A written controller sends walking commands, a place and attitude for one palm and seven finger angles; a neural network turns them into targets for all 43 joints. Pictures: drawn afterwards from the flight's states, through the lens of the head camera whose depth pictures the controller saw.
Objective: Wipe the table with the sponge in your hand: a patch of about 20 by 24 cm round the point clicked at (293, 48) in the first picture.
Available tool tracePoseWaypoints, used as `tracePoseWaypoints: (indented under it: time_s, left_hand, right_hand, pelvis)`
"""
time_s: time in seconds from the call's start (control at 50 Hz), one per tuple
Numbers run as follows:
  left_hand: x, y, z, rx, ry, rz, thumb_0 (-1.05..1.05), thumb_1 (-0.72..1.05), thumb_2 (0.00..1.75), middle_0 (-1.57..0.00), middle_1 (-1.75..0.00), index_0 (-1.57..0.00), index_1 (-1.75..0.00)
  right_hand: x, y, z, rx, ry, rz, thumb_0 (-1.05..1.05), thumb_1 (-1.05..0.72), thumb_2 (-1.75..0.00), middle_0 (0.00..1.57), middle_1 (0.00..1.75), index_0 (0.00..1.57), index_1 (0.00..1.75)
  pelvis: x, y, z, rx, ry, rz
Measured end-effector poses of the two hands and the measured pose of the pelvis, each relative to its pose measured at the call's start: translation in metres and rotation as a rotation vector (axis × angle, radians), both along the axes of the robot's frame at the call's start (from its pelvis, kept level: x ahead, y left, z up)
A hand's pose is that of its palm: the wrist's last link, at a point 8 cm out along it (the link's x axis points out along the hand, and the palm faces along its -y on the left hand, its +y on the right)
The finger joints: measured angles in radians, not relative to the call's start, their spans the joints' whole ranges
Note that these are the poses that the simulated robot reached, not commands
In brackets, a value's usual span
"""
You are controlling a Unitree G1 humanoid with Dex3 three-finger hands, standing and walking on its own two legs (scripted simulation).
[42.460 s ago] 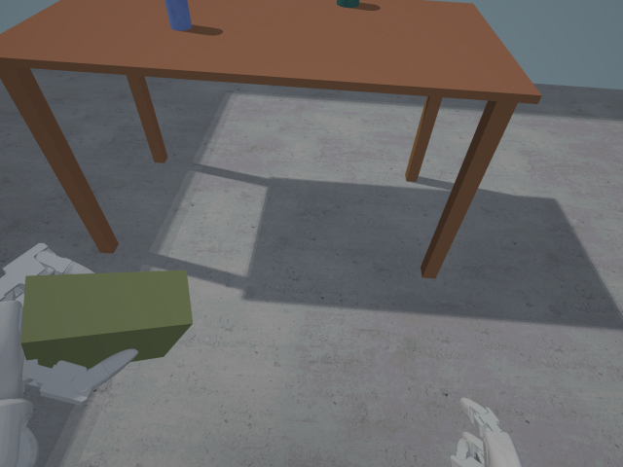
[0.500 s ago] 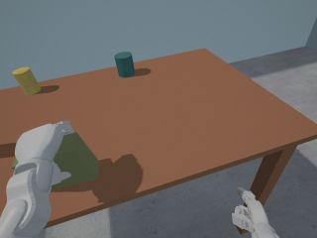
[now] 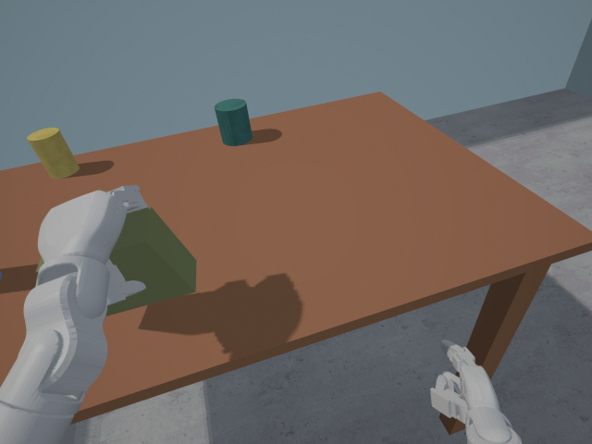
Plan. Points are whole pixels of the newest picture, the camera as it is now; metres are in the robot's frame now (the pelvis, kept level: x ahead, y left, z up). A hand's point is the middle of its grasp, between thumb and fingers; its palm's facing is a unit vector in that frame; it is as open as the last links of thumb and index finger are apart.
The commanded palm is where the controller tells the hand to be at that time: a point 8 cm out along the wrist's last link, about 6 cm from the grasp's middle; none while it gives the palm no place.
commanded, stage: lift the sponge slowly off the table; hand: left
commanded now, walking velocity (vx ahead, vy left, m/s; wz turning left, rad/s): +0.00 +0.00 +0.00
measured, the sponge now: (135, 273) +0.26 +0.27 +0.14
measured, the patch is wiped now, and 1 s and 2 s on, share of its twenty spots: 0.95 0.95 0.95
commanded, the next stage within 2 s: bring the sponge back beside the body in 0.72 s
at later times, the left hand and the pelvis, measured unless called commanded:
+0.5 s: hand (107, 224) +0.26 +0.27 +0.23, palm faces +0.35 -0.13 -0.93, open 9.8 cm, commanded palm +0.20 +0.27 +0.30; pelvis +0.00 +0.00 +0.00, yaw +0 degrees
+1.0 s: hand (104, 221) +0.26 +0.27 +0.23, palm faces +0.36 -0.15 -0.92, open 9.8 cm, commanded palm +0.20 +0.27 +0.30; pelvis -0.01 +0.00 +0.00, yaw +0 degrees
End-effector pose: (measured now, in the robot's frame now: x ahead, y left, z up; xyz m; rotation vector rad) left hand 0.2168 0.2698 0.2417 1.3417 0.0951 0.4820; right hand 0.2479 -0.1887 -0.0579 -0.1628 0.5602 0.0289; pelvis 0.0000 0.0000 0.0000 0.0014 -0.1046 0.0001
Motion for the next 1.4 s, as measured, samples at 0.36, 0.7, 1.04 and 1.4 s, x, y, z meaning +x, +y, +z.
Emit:
tracePoseWaypoints:
  time_s: [0.36,0.7,1.04,1.4]
  left_hand:
    - [-0.003,0.001,0.02,-0.017,-0.047,0.014,-0.01,-0.51,1.08,-0.75,-1.37,-0.8,-1.35]
    - [-0.003,0.005,0.045,-0.009,-0.103,0.029,-0.01,-0.51,1.08,-0.75,-1.37,-0.8,-1.35]
    - [-0.003,0.005,0.038,-0.013,-0.086,0.016,-0.01,-0.51,1.08,-0.75,-1.37,-0.8,-1.35]
    - [-0.026,0.004,0.029,-0.019,-0.081,0.0,-0.01,-0.51,1.08,-0.75,-1.37,-0.8,-1.35]
  right_hand:
    - [0.001,-0.003,0.003,-0.001,-0.011,0.002,0.01,-0.9,-0.9,0.2,0.3,0.2,0.3]
    - [0.0,-0.002,0.004,0.011,-0.016,0.0,0.01,-0.9,-0.9,0.2,0.3,0.19,0.3]
    - [-0.001,0.0,0.006,0.009,-0.018,-0.003,0.01,-0.9,-0.9,0.2,0.3,0.19,0.29]
    - [-0.002,0.002,0.006,0.0,-0.023,-0.007,0.01,-0.9,-0.9,0.2,0.3,0.17,0.29]
  pelvis:
    - [-0.002,-0.001,0.0,0.0,-0.001,0.002]
    - [-0.005,-0.001,-0.001,0.0,0.005,0.0]
    - [-0.004,0.0,-0.001,0.001,0.008,-0.007]
    - [-0.007,0.002,-0.002,0.0,-0.006,-0.007]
